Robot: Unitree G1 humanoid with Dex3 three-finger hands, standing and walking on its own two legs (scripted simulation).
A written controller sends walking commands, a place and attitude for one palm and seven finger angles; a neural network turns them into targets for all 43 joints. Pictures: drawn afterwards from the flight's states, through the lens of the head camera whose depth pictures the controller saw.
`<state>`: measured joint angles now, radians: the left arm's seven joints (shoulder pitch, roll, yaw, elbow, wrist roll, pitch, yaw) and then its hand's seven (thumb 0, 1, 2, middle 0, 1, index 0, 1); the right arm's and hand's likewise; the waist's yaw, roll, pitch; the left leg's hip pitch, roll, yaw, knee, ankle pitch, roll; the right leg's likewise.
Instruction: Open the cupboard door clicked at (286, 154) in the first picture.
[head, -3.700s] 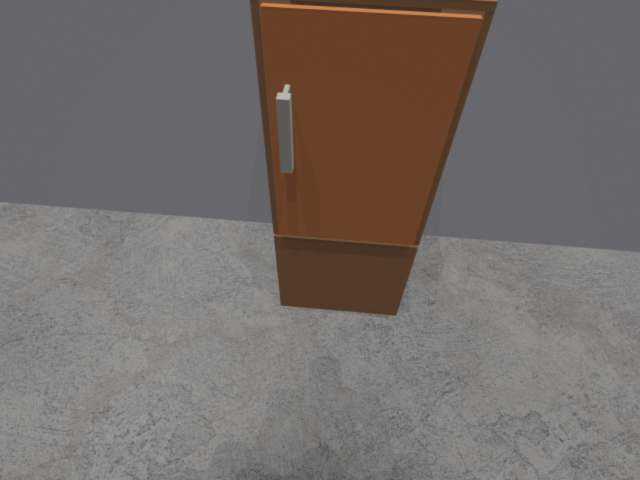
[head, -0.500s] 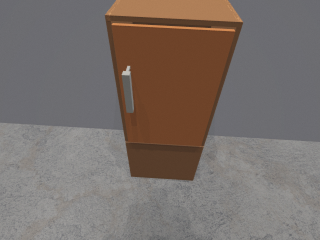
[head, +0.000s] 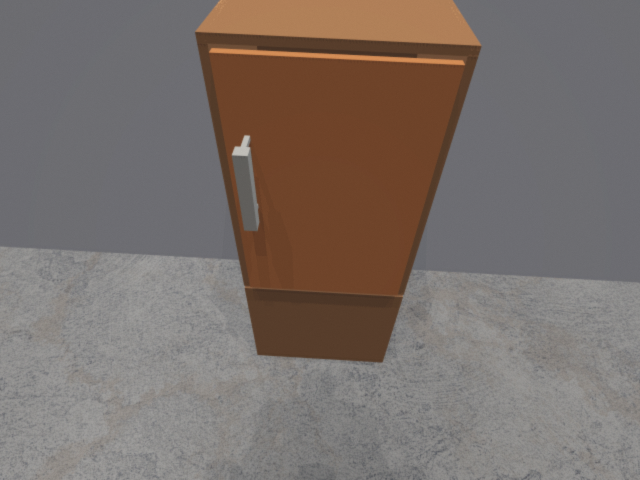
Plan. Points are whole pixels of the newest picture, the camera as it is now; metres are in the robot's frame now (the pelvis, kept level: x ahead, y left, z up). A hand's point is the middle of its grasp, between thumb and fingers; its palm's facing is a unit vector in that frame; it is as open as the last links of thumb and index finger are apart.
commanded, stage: shuffle to correct the standing spot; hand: left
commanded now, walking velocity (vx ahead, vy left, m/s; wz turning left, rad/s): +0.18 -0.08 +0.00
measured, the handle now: (249, 184) +0.61 +0.17 +0.02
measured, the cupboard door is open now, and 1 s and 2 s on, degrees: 0 0 0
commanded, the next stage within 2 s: come to a stop and stand still in 0.14 s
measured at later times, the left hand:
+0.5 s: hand out of the picture +0.04 +0.14 -0.18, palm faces +0.07 -0.99 -0.12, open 7.4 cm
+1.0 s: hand out of the picture +0.06 +0.19 -0.16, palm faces -0.01 -0.96 -0.27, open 7.4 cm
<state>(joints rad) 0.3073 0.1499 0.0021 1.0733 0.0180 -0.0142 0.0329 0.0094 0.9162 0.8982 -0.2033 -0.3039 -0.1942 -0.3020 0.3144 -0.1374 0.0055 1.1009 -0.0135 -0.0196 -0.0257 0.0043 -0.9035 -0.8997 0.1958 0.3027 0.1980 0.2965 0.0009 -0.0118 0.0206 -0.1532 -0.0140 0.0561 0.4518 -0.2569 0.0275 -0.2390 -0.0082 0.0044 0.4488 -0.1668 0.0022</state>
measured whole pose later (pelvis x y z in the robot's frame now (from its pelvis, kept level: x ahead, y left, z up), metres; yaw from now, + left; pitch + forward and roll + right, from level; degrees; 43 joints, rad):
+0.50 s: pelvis +0.06 +0.00 +0.00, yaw +0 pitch -1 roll -1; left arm 0.34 0.11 0.01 1.10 0.01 -0.02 0.04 0.01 0.91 0.90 -0.20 -0.30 -0.19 -0.30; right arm 0.30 -0.12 0.00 1.10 -0.01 -0.03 -0.06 0.01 -0.92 -0.90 0.20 0.30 0.20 0.30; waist 0.01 -0.03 0.04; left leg -0.12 0.01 0.06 0.50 -0.35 0.02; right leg -0.19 0.01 -0.01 0.50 -0.28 -0.01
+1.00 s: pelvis +0.02 +0.00 +0.00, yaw +0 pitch -2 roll +1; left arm 0.24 0.19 -0.01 1.04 0.02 -0.01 0.02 0.01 0.91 0.90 -0.20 -0.30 -0.19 -0.30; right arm 0.28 -0.20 0.00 1.01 -0.02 -0.01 -0.01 0.01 -0.91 -0.90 0.20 0.30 0.20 0.30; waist 0.00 0.04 0.03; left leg -0.16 -0.02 0.09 0.48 -0.30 0.03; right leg -0.26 -0.02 0.01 0.53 -0.24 0.00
